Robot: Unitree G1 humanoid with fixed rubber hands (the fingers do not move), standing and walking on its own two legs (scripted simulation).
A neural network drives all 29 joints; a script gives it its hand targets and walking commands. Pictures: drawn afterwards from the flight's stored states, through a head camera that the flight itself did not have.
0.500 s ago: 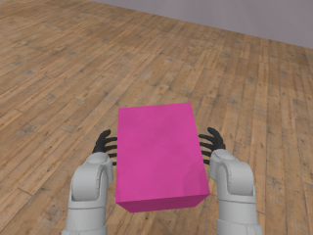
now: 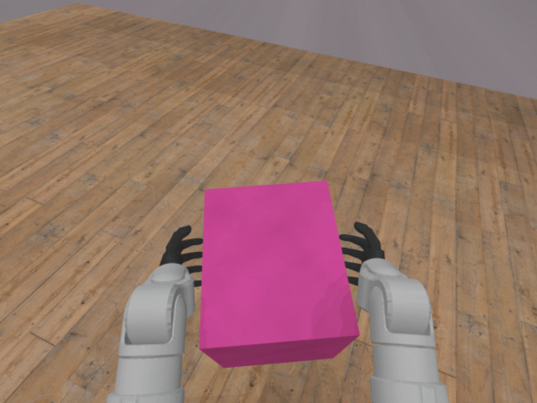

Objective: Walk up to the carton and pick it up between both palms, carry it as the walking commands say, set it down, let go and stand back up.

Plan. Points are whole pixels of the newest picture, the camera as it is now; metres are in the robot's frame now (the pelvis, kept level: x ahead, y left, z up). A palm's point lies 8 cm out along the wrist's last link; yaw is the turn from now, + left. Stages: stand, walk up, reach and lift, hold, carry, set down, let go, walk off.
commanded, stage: carry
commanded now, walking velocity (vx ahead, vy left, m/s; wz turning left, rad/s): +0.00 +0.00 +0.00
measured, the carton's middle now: (272, 278) +0.33 -0.01 +0.00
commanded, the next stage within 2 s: hold in 0.42 s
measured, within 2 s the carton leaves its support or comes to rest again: neither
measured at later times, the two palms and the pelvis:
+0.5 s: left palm (174, 283) +0.28 +0.14 +0.06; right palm (366, 276) +0.29 -0.14 +0.07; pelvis +0.00 +0.00 +0.00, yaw +0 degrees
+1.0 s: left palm (156, 310) +0.24 +0.16 +0.04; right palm (354, 295) +0.27 -0.13 +0.05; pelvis -0.03 -0.01 +0.00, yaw +3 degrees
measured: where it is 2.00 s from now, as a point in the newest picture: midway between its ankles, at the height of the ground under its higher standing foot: outside the picture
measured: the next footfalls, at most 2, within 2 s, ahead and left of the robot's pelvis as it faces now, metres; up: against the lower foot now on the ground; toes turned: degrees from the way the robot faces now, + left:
none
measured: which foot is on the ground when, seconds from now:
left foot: down 0.00-1.00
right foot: down 0.00-1.00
